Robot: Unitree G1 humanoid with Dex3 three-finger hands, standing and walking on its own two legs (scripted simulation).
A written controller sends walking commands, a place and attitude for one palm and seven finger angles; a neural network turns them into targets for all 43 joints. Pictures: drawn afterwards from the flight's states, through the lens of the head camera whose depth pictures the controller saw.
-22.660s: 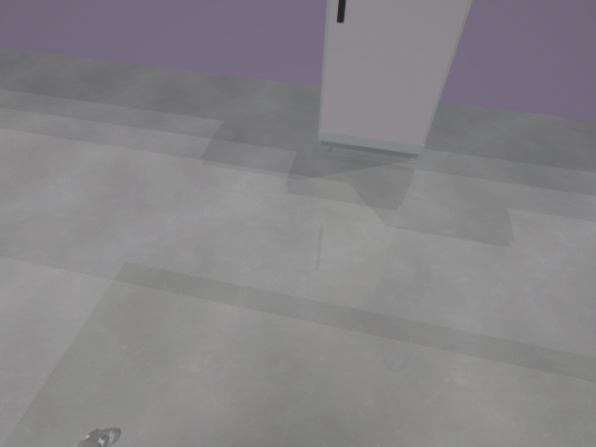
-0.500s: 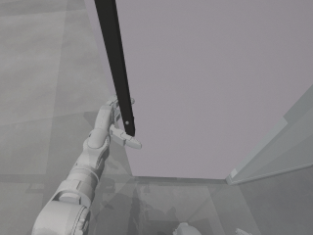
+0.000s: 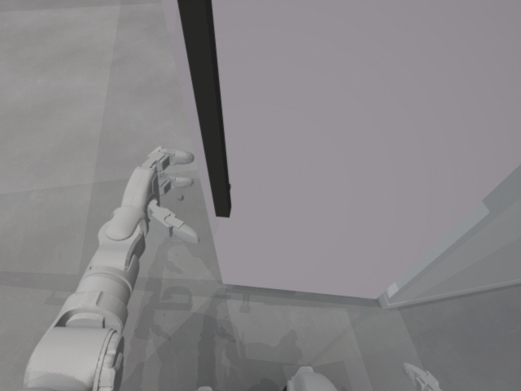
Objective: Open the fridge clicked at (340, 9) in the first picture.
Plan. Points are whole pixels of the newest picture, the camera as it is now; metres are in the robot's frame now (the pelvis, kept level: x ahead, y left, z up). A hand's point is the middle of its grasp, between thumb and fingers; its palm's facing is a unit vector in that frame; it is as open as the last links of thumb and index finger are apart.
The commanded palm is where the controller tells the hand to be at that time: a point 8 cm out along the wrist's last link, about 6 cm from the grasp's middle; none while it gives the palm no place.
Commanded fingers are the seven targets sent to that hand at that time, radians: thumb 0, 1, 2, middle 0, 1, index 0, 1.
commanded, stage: slip the hand off the handle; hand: left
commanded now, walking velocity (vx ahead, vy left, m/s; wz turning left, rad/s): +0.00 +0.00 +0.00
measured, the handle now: (214, 105) +0.46 +0.06 +0.18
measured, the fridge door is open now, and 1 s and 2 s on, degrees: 74 74 74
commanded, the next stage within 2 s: draw the hand back to the body in 0.86 s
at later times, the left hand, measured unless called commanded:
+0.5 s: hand (166, 231) +0.36 +0.15 +0.02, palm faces -0.18 -0.98 -0.09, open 14.7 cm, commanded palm +0.33 +0.20 +0.05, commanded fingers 0.00 -0.55 0.20 -0.25 -1.15 -0.25 -1.15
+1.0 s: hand (156, 277) +0.28 +0.15 +0.02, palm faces -0.16 -0.98 -0.12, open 14.7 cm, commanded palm +0.27 +0.21 +0.05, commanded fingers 0.00 -0.55 0.20 -0.25 -1.15 -0.25 -1.15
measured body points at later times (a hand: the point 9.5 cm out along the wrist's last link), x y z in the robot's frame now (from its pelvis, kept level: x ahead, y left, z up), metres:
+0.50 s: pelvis +0.02 +0.02 +0.00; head +0.06 +0.02 +0.45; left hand +0.36 +0.20 +0.03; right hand +0.13 -0.24 -0.10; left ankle -0.01 +0.13 -0.70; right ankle +0.05 -0.12 -0.70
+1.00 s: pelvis +0.02 +0.01 +0.00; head +0.05 +0.01 +0.45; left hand +0.28 +0.20 +0.03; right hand +0.21 -0.21 -0.07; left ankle -0.01 +0.13 -0.70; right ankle +0.05 -0.12 -0.70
